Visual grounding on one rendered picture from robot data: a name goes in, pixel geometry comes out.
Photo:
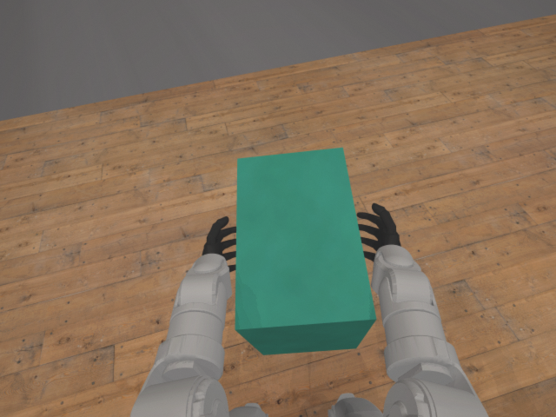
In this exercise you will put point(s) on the robot left forearm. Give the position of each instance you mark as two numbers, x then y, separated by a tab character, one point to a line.
194	341

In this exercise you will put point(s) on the carton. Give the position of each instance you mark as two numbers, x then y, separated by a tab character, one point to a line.
301	282

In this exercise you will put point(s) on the right robot thigh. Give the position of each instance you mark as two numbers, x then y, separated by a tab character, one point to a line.
354	407

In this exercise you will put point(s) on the left robot upper arm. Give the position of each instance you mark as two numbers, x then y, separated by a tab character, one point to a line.
197	396

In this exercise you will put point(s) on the right robot upper arm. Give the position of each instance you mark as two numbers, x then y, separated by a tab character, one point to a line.
412	397

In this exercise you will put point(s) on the right robot shin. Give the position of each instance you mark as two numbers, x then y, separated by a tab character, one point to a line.
344	396

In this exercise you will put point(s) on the robot right forearm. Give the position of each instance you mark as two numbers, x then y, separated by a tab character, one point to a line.
416	343

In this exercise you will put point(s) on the robot left hand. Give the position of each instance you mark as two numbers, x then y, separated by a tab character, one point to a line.
214	244

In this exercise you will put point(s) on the robot right hand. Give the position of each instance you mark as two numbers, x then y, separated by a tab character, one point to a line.
385	233

